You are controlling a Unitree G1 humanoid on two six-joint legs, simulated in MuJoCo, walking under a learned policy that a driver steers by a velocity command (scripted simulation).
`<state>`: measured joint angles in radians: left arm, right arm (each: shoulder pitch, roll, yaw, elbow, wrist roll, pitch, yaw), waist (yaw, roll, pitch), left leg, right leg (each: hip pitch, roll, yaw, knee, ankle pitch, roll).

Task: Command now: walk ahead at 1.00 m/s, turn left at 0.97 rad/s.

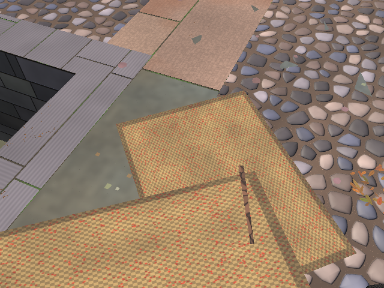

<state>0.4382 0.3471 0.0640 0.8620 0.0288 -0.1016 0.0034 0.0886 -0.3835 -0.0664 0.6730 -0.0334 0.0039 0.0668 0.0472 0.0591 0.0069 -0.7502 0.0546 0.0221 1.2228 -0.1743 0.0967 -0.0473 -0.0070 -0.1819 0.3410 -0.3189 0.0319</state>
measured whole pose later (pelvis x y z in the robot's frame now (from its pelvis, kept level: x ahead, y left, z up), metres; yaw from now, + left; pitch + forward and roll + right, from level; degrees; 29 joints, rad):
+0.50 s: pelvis +0.46 +0.05 +0.00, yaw +24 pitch +1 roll +2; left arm 0.09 0.26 -0.01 0.62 0.03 -0.06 -0.03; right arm 0.44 -0.31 -0.05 0.84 0.00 -0.09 0.02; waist -0.06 -0.01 0.04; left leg 0.08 -0.20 -0.10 0.24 -0.31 0.16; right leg -0.73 -0.17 0.02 0.70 0.07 0.00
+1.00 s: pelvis +0.94 +0.15 +0.00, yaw +4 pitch +3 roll +0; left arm 0.51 0.30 0.08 0.86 -0.01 -0.06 -0.02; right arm -0.04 -0.26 0.06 0.57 -0.04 -0.08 0.03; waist 0.15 0.00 0.02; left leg -0.65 0.07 -0.08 0.55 0.04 -0.03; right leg 0.07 0.13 0.24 0.27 -0.35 -0.11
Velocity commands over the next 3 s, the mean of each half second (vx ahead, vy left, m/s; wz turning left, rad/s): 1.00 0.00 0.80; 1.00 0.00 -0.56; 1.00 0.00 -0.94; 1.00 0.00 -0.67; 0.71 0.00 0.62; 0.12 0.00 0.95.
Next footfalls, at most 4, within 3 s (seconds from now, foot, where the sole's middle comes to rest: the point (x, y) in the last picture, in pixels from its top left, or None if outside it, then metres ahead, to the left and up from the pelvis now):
0.20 left None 0.36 0.05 -0.77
0.62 right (197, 197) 0.84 0.06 -0.77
1.06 left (142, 128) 1.19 0.33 -0.77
1.50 right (204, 78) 1.56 0.05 -0.77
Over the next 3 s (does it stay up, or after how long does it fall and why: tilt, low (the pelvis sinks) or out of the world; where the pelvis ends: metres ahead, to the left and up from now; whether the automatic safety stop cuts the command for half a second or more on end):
stays up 2.28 -0.34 0.00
